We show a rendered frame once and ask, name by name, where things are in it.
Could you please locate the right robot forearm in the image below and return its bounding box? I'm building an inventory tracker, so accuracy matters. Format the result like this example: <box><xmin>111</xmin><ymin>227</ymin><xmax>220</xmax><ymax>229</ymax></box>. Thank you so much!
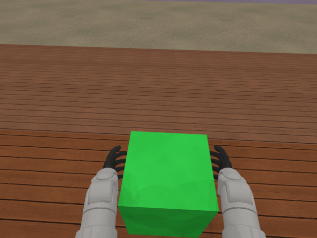
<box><xmin>217</xmin><ymin>168</ymin><xmax>266</xmax><ymax>238</ymax></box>

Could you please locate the robot left hand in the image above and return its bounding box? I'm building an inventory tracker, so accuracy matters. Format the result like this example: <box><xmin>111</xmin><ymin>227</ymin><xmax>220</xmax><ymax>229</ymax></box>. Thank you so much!
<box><xmin>103</xmin><ymin>145</ymin><xmax>127</xmax><ymax>179</ymax></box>

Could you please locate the robot right hand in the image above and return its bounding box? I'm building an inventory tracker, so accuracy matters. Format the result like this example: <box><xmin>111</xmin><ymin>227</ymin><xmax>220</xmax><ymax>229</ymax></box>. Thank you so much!
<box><xmin>210</xmin><ymin>145</ymin><xmax>232</xmax><ymax>180</ymax></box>

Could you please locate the carton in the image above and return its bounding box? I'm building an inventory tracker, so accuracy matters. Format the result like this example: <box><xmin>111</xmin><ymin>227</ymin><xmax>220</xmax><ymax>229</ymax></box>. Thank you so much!
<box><xmin>118</xmin><ymin>131</ymin><xmax>219</xmax><ymax>238</ymax></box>

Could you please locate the left robot forearm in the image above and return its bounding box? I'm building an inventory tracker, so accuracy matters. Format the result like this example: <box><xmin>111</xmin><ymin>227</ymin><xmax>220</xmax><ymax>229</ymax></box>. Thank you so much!
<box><xmin>75</xmin><ymin>168</ymin><xmax>118</xmax><ymax>238</ymax></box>

